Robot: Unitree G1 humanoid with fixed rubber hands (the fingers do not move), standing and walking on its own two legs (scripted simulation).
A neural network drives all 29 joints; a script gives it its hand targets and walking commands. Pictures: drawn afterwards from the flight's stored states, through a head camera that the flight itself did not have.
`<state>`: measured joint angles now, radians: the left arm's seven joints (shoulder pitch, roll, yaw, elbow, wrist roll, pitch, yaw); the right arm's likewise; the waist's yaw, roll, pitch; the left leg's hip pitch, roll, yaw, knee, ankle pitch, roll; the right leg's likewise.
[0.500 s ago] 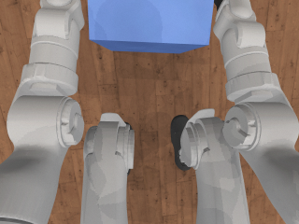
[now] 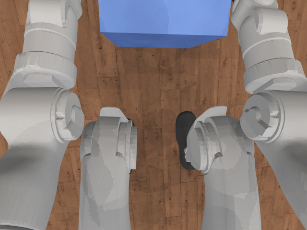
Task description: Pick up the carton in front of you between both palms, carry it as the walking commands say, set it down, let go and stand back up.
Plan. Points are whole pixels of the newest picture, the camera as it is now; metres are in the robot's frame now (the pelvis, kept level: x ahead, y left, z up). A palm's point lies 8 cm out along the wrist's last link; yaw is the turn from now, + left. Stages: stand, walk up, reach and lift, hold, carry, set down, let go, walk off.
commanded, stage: set down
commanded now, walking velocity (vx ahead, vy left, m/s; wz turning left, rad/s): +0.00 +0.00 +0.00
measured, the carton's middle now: out of the picture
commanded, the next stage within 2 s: let go in 1.70 s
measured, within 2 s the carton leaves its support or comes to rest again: neither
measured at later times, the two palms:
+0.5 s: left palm out of the picture +0.55 +0.19 -0.18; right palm out of the picture +0.54 -0.15 -0.17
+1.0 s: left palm out of the picture +0.58 +0.21 -0.05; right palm out of the picture +0.56 -0.16 -0.05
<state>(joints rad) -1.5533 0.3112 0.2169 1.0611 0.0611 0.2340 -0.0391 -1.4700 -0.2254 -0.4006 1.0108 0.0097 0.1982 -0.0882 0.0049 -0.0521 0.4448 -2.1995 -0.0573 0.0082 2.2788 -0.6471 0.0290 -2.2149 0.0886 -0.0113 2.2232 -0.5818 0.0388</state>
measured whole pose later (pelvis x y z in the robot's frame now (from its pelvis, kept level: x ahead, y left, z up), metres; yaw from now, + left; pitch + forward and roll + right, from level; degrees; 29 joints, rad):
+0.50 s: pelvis +0.00 +0.00 +0.00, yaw +0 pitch +30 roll -3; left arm -1.57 0.38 0.20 1.15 0.05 0.15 -0.02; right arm -1.52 -0.25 -0.38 1.13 0.02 0.12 -0.08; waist 0.00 -0.05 0.52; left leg -2.17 -0.06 0.00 2.30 -0.65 0.03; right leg -2.18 0.09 -0.02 2.23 -0.58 0.05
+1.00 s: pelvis +0.00 +0.00 +0.06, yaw +0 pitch +40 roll -2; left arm -1.48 0.46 0.12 1.08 -0.12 0.18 0.02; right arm -1.38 -0.24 -0.26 0.93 0.13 0.18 -0.17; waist -0.03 -0.02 0.21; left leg -2.14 -0.06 -0.01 2.05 -0.61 0.02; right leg -2.15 0.08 0.00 2.00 -0.56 0.03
